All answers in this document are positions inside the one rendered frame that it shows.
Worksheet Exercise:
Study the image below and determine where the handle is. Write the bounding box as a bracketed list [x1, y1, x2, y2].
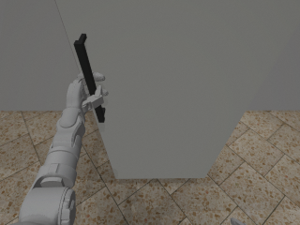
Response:
[73, 34, 106, 123]

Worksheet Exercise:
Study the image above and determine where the fridge door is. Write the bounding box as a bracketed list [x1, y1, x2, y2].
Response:
[55, 0, 300, 179]

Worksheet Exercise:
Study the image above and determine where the robot left forearm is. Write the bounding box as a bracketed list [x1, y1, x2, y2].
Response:
[18, 107, 86, 222]

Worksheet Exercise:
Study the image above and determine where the robot left hand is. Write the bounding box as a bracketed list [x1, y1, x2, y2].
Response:
[66, 71, 109, 115]

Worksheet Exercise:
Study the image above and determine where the left robot upper arm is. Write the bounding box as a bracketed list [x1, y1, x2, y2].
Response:
[9, 187, 76, 225]

